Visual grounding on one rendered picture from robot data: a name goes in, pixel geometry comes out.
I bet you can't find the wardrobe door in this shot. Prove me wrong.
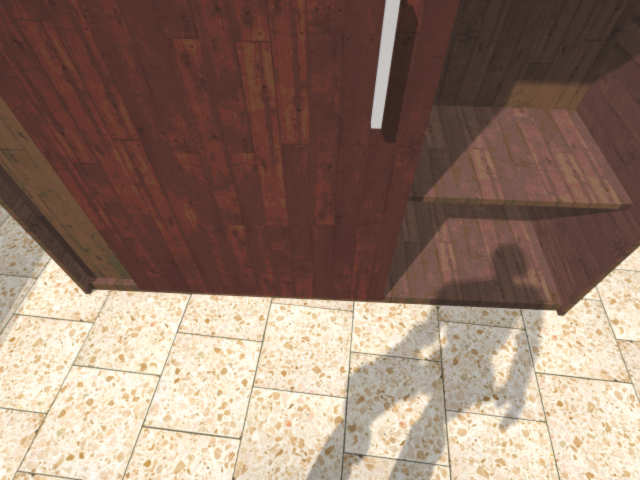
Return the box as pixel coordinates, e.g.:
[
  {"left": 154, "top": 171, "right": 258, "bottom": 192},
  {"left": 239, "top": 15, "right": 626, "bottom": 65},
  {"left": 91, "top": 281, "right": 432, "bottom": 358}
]
[
  {"left": 0, "top": 0, "right": 460, "bottom": 301},
  {"left": 0, "top": 96, "right": 132, "bottom": 279}
]

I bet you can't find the handle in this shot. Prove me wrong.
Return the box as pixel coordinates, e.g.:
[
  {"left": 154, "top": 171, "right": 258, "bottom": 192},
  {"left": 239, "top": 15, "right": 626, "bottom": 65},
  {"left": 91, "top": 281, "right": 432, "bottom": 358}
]
[{"left": 371, "top": 0, "right": 400, "bottom": 129}]

